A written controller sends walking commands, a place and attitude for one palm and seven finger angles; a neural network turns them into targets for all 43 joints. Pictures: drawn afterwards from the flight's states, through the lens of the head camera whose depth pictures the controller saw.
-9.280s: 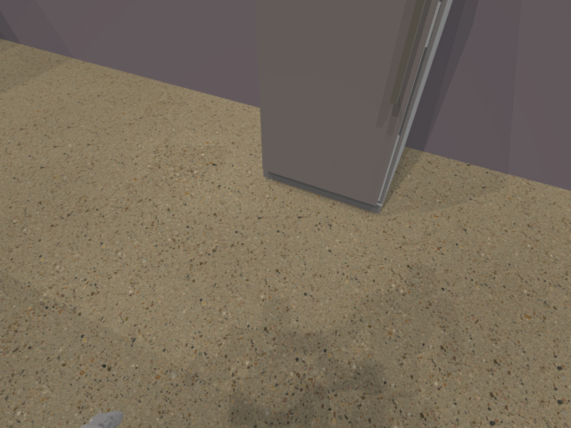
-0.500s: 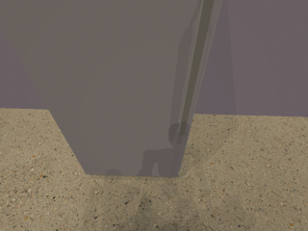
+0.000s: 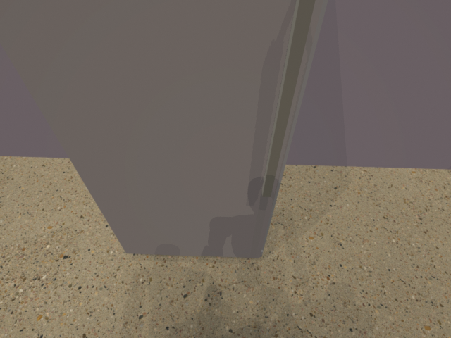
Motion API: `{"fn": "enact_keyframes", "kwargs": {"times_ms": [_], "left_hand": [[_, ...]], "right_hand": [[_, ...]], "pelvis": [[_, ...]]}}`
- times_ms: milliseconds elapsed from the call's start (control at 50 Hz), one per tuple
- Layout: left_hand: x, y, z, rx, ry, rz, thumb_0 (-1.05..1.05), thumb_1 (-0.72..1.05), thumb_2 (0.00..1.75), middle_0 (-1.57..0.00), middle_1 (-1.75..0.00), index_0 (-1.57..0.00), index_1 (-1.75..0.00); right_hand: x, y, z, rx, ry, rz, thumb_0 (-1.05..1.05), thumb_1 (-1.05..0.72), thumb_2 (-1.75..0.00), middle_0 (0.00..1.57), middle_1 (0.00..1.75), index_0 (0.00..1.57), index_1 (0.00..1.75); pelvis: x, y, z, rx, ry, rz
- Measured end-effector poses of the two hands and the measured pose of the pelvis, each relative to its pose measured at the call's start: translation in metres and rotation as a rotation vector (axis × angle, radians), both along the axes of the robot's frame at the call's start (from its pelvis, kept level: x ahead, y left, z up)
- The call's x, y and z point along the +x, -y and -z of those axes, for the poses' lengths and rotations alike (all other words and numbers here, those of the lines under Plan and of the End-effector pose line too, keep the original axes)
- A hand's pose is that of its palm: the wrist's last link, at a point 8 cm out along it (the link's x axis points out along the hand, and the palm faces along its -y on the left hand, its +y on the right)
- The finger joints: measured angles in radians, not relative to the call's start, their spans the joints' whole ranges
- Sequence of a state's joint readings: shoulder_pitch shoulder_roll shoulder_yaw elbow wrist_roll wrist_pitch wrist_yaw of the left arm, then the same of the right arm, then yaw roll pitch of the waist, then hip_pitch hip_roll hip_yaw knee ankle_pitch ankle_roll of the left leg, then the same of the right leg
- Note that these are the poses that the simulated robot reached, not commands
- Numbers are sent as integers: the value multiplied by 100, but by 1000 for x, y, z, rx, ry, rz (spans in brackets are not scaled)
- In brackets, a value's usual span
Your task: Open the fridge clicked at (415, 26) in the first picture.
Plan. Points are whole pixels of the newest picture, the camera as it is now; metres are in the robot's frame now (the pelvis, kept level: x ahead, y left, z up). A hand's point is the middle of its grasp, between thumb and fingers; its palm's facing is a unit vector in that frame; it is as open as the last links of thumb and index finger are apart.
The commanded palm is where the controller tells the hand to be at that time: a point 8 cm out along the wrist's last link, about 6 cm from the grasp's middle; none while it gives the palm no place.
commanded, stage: look again from close up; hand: right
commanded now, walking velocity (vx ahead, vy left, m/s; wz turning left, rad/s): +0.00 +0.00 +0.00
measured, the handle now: (279, 118) +0.54 -0.08 +0.11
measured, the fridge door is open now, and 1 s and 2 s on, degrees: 0 0 0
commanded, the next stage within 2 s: shuffle to correct the standing spot in 0.24 s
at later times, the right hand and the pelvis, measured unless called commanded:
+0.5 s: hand out of the picture +0.04 -0.20 -0.17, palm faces -0.01 +0.97 -0.25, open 7.4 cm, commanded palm none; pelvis +0.02 +0.00 +0.00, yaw +0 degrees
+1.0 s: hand out of the picture +0.02 -0.09 -0.19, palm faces +0.09 +0.99 -0.13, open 7.4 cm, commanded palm none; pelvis +0.09 +0.05 -0.02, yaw +0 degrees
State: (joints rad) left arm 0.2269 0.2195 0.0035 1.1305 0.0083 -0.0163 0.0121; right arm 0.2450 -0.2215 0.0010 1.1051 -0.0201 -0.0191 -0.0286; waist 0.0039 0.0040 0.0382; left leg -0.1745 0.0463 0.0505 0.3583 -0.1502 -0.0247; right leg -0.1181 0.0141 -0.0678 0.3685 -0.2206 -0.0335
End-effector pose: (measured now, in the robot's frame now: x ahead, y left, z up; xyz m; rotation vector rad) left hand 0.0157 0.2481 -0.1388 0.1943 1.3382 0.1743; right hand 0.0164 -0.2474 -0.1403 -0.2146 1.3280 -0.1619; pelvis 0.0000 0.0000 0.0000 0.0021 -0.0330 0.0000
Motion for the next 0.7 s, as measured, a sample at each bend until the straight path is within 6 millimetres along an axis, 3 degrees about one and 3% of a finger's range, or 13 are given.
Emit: {"fn": "enact_keyframes", "kwargs": {"times_ms": [420, 600, 700], "left_hand": [[28, -9, -4, 25, 32, 22, 0, 91, 89, -20, -30, -20, -30], [20, 9, 8, -34, -18, -25, 0, 91, 89, -20, -30, -20, -30], [7, 5, 18, -57, -93, -71, 0, 91, 89, -20, -30, -20, -30]], "right_hand": [[24, 8, -4, -21, 23, -7, 1, -91, -89, 20, 30, 20, 30], [15, -23, 8, 35, -64, 10, 1, -91, -89, 20, 30, 20, 30], [12, -49, 13, 60, -124, 32, 1, -91, -89, 20, 30, 20, 30]], "pelvis": [[13, 0, -1, 0, -7, 1], [35, -11, 4, -12, -13, -11], [53, -27, 9, -13, -25, -12]]}}
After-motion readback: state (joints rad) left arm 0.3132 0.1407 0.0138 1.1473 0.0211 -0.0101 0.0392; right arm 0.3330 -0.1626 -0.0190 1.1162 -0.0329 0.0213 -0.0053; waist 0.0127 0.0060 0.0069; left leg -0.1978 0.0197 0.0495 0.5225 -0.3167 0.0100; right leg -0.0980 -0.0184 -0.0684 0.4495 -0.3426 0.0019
